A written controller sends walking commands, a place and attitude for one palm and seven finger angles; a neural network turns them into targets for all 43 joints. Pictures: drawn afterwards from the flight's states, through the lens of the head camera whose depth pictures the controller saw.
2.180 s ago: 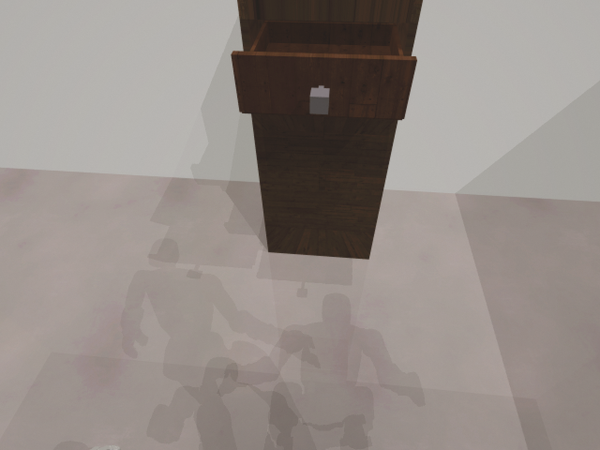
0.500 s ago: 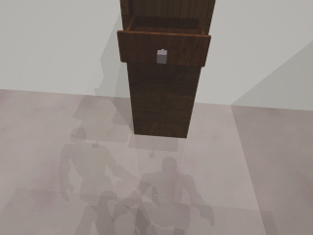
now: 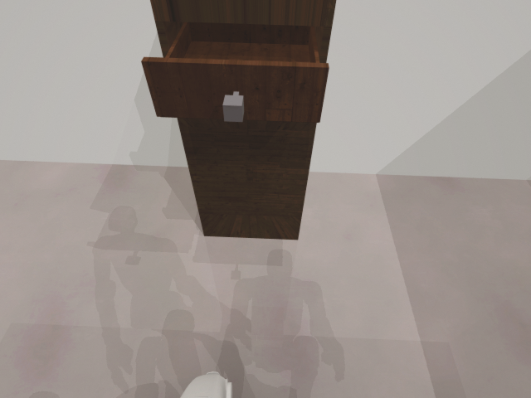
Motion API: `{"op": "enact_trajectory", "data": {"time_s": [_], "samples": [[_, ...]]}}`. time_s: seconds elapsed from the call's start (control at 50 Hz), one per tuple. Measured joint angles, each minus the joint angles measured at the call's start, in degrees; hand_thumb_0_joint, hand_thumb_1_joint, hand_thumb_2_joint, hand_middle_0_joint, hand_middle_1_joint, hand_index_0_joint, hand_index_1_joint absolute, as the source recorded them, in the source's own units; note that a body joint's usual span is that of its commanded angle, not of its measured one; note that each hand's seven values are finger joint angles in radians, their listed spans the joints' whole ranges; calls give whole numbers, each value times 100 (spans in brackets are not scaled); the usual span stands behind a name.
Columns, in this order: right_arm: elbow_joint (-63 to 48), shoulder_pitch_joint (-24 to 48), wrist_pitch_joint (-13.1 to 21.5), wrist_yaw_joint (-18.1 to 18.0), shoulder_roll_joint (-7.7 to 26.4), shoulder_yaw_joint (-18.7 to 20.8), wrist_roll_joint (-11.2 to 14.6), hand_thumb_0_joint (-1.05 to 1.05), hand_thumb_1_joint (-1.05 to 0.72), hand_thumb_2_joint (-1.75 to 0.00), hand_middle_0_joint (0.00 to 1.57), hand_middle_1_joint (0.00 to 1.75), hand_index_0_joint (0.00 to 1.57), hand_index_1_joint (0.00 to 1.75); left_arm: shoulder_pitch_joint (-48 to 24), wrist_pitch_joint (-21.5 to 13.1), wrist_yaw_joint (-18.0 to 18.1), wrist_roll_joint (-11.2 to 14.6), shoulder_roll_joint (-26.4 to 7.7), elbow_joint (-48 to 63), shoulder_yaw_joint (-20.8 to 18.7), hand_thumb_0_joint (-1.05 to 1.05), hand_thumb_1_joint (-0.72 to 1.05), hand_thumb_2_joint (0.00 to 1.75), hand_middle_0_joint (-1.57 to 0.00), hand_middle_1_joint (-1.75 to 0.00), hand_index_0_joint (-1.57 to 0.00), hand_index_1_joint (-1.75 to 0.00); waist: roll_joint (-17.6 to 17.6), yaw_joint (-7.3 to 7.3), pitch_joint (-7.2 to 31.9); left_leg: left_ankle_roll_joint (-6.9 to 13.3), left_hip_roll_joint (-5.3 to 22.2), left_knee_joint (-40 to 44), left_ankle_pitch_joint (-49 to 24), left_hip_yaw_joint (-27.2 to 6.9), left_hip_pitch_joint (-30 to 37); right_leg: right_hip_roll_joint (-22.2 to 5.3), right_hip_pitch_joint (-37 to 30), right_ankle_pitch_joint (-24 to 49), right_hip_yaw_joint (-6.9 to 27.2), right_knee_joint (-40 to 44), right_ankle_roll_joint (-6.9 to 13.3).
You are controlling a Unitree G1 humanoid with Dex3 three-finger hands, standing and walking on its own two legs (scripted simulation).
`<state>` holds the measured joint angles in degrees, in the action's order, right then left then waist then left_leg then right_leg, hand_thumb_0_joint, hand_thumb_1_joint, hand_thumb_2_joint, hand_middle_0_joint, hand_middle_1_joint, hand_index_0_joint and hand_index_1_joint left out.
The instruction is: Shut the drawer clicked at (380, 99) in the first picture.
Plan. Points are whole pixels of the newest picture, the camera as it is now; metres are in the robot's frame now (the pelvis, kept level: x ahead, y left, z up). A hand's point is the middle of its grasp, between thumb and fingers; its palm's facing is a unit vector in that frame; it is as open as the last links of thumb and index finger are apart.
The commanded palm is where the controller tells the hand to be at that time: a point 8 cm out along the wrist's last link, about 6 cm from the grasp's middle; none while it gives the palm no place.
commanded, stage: take the last steps up to it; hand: left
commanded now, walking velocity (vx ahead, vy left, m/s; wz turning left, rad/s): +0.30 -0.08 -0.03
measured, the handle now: (234, 103) +0.66 +0.12 +0.09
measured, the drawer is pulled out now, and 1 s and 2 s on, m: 0.20 0.20 0.20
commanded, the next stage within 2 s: come to a stop and stand still in 0.54 s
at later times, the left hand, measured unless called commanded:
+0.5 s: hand (179, 349) +0.23 +0.18 -0.17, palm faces +0.03 -0.99 -0.15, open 7.4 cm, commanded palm none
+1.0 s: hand (209, 310) +0.32 +0.15 -0.19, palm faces +0.04 -0.98 -0.20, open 7.3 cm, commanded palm none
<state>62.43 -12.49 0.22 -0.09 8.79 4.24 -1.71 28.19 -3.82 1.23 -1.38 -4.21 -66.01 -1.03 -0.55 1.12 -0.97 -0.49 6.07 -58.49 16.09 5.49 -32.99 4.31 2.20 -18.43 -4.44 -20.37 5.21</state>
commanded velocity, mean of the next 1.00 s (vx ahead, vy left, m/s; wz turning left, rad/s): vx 0.05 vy -0.03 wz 0.00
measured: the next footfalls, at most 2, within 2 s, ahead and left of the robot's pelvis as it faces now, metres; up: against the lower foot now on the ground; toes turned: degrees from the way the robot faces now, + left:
left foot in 0.20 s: +0.22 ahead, +0.11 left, +0.00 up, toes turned +5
right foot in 0.64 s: +0.31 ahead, -0.17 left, +0.00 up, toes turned -8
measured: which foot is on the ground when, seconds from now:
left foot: up 0.00-0.18, down 0.20-0.64, up 0.66-0.86, down 0.88-1.00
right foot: down 0.00-0.18, up 0.20-0.62, down 0.64-0.92, up 0.94-1.00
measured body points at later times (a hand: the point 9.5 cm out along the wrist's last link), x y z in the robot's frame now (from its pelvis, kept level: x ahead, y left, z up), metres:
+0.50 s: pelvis +0.17 +0.00 +0.01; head +0.18 +0.02 +0.45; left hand +0.23 +0.24 -0.15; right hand +0.18 -0.24 -0.14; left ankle +0.18 +0.10 -0.74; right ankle +0.24 -0.16 -0.69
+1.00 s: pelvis +0.28 -0.04 -0.01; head +0.31 -0.02 +0.44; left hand +0.31 +0.20 -0.17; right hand +0.32 -0.27 -0.15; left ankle +0.30 +0.05 -0.74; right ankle +0.24 -0.15 -0.70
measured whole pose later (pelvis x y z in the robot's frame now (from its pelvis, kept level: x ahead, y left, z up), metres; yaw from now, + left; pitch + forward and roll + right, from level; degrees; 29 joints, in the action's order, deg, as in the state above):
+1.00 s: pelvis +0.28 -0.04 -0.01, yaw -2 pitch -1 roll +0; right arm 59.0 -10.7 -1.2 -2.2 8.5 2.6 -1.3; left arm 12.2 2.8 2.7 -0.3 -10.0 -59.1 -3.1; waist 1.7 0.8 -5.1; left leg 3.0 1.5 -31.7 14.9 7.0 -16.1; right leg -1.5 18.9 -28.9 -2.6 -49.6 -0.8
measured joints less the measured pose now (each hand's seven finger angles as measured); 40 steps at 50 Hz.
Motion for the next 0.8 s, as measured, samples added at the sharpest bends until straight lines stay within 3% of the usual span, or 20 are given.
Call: {"op": "enact_trajectory", "data": {"time_s": [0.08, 0.16, 0.2, 0.26, 0.32, 0.4, 0.48, 0.62, 0.68, 0.72, 0.76, 0.8], "samples": [[-179, 422, 50, 38, -63, -9, 27, 0, -93, -90, 20, 30, 19, 30, 133, -9, 32, -14, 48, -113, 2, 0, 90, 90, -20, -30, -20, -30, 40, 111, -69, 95, -36, 803, -156, 49, -9, 68, -384, -146, 93, 200, -33], [-359, 719, 189, 24, -196, -82, 37, 0, -92, -90, 20, 30, 19, 30, 205, 10, 23, -4, -27, -185, -33, 0, 90, 90, -20, -30, -20, -30, 191, 163, -153, 302, -277, 1829, -266, 200, 496, -1, -623, -589, 166, -112, -109], [-472, 745, 341, -17, -225, -135, -16, 0, -92, -90, 20, 30, 19, 30, 281, 44, -2, 41, -24, -185, -67, 0, 90, 90, -20, -30, -20, -30, 148, 137, -128, 535, -281, 2296, -686, 198, 884, 11, -183, -950, 174, -1386, -133], [-503, 591, 403, -80, -341, -189, 14, 0, -91, -90, 20, 30, 20, 30, 12, 209, -60, 33, -215, -92, -125, 0, 90, 90, -20, -30, -20, -30, 359, 113, -147, 517, -344, 2016, -264, 383, 1070, -187, 1111, -812, 298, -4229, -146], [-456, 242, 436, -208, -321, -40, 111, -2, -94, -90, 21, 30, 20, 30, -414, 290, -124, -28, -407, 198, -225, 0, 90, 90, -20, -30, -20, -30, 393, 84, -54, 413, -431, 2496, -261, 376, 1440, -529, 2130, -203, 255, -5034, -238], [-312, -114, 374, -181, -26, -17, 37, -4, -96, -90, 21, 30, 20, 30, -904, 278, -161, -41, -523, 664, -310, 0, 91, 90, -20, -30, -20, -30, 343, 59, 79, 391, -485, 3117, -418, 306, 1818, -962, 2813, 346, 270, -4241, -410], [-190, -412, 272, -111, 68, -33, -7, -3, -95, -90, 20, 30, 20, 30, -1286, 300, -189, -31, -592, 859, -332, 0, 91, 90, -20, -30, -19, -30, 283, -67, 109, 310, -462, 3449, -402, 227, 2122, -1132, 2798, 548, 238, -3002, -532], [-58, -870, 139, -58, -12, -53, -36, -1, -92, -90, 20, 30, 20, 30, -1630, 266, -246, -19, -692, 871, -285, 0, 91, 90, -20, -30, -19, -30, 187, -354, 39, -15, -270, 3032, 198, 134, 2321, -891, 1776, 584, -47, -1094, -533], [84, -915, 17, -47, 35, -81, 8, 0, -91, -90, 20, 30, 19, 30, -1697, 130, -183, -1, -561, 812, -221, 0, 91, 90, -20, -30, -20, -30, -51, -317, -44, 112, -134, 1591, 1140, -120, 1819, -712, 1659, 549, -169, -1214, -443], [160, -824, -56, -72, 51, -111, 27, 0, -91, -90, 20, 30, 19, 30, -1659, 97, -113, 25, -443, 756, -168, 0, 91, 90, -20, -30, -20, -30, -138, -287, -86, 106, -176, 747, 1249, -244, 1439, -640, 1483, 402, -247, -1133, -440], [153, -711, -78, -117, 26, -143, 61, 0, -91, -90, 20, 30, 19, 30, -1629, 134, 14, 37, -418, 710, -194, -1, 93, 90, -20, -30, -20, -30, -147, -250, -110, 32, -213, 657, 1164, -234, 1248, -602, 1294, 412, -283, -928, -445], [83, -564, -106, -149, -16, -168, 97, 0, -91, -90, 20, 30, 19, 30, -1611, 215, 61, 26, -435, 677, -164, -1, 94, 90, -20, -30, -20, -30, -119, -214, -145, -36, -263, 1081, 986, -175, 1211, -601, 1186, 409, -288, -830, -437]]}}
